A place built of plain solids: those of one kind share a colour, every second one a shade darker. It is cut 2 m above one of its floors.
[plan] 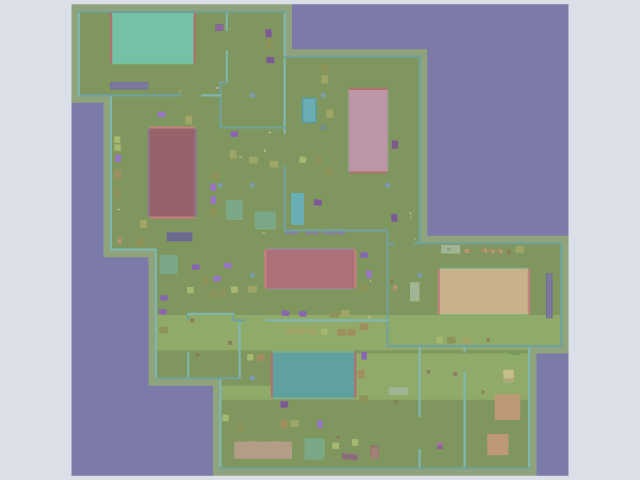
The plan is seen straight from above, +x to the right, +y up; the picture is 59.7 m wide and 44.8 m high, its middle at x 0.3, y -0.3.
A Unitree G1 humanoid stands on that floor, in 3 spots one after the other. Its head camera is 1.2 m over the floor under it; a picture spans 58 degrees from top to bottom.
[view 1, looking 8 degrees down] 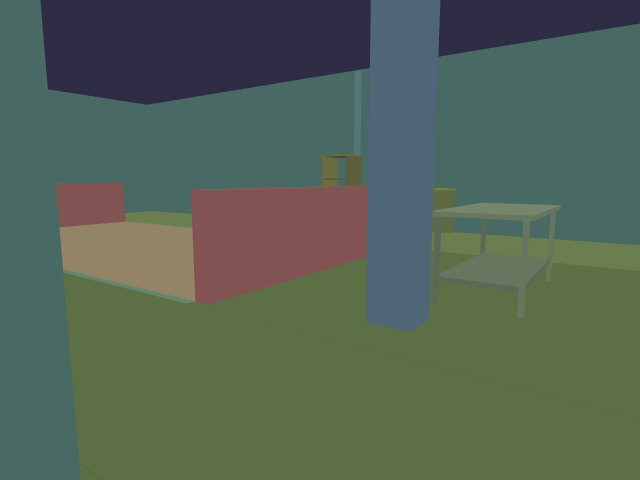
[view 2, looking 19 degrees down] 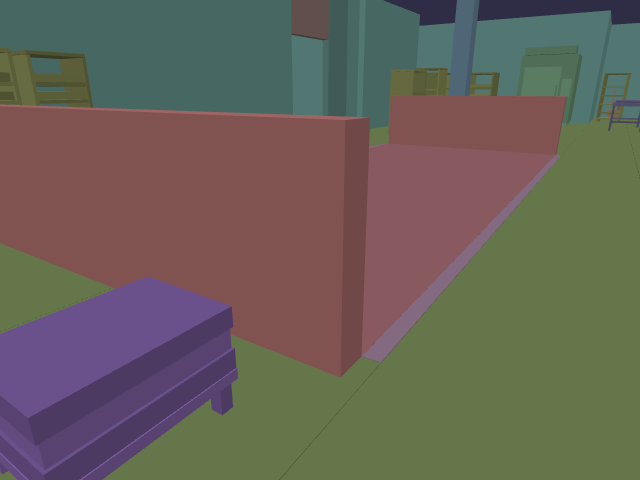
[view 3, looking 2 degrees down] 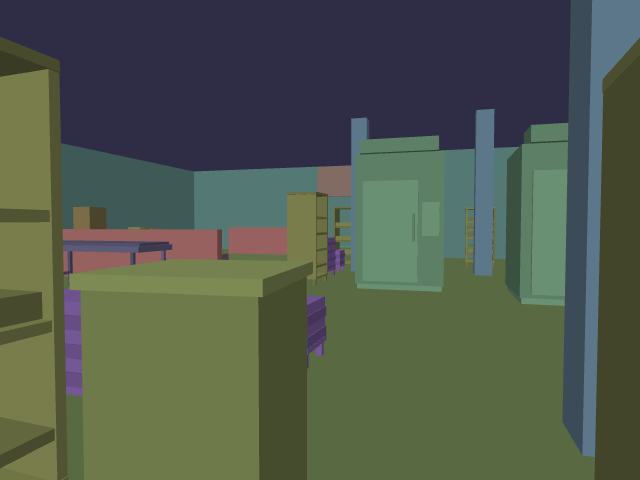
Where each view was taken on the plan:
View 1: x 8.10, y -0.30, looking -55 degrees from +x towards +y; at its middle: wall_low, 5.64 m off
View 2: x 5.10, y -0.40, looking -147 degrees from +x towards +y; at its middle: wall_low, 1.77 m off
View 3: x -6.90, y -6.30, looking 106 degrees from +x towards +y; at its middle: rack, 9.27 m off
